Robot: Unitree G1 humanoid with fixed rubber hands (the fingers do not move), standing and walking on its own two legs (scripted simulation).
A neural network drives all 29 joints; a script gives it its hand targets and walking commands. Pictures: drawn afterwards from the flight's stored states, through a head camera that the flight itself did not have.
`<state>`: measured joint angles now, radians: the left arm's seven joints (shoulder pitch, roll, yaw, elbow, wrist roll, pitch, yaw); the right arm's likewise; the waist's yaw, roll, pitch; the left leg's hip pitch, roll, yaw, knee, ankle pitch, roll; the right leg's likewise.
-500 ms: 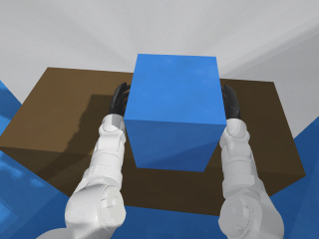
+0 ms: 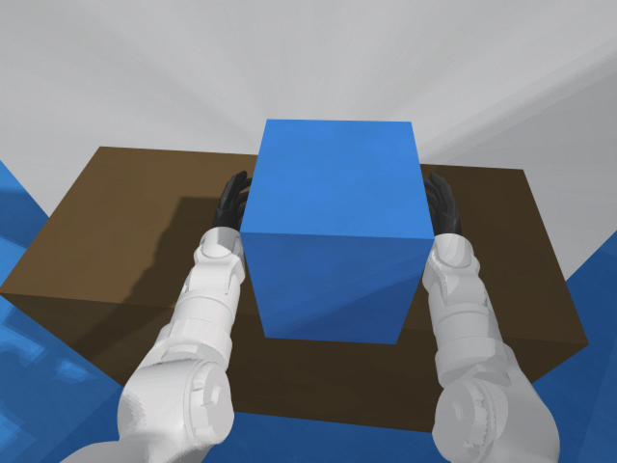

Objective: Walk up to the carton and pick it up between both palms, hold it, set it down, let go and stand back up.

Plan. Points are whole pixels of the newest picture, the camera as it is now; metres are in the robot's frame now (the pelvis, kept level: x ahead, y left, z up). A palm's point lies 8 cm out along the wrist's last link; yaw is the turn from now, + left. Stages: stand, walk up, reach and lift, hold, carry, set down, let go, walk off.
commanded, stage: reach and lift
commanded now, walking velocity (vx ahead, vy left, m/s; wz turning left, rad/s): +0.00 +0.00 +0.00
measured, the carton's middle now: (333, 236) +0.43 -0.04 +0.04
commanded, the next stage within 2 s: none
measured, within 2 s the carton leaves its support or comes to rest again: leaves its support in 0.02 s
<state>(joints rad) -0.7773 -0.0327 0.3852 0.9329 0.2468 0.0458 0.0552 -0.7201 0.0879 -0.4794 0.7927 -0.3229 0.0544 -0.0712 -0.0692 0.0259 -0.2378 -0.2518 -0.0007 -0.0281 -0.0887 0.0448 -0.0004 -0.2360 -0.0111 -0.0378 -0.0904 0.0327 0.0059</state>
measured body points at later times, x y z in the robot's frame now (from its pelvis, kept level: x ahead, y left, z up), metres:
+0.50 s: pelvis -0.02 +0.00 +0.00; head -0.01 +0.01 +0.45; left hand +0.43 +0.11 +0.14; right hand +0.41 -0.18 +0.15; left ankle -0.03 +0.12 -0.75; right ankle -0.04 -0.12 -0.75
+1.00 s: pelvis -0.05 +0.00 +0.00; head -0.06 +0.00 +0.45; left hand +0.38 +0.12 +0.17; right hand +0.35 -0.18 +0.17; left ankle -0.03 +0.12 -0.75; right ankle -0.04 -0.12 -0.75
